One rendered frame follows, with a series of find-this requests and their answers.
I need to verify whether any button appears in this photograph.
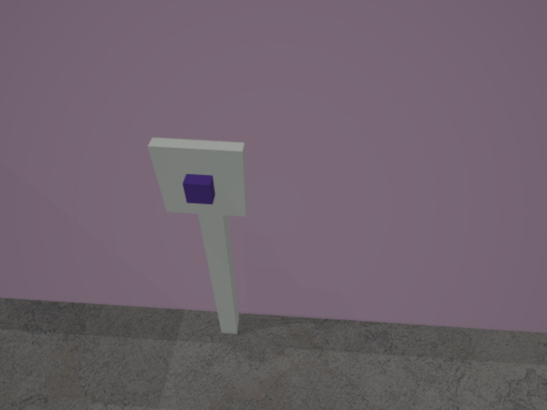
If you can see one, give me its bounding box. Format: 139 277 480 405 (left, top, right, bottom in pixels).
183 174 215 204

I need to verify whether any panel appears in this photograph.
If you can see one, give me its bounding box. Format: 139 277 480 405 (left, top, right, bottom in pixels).
148 138 247 334

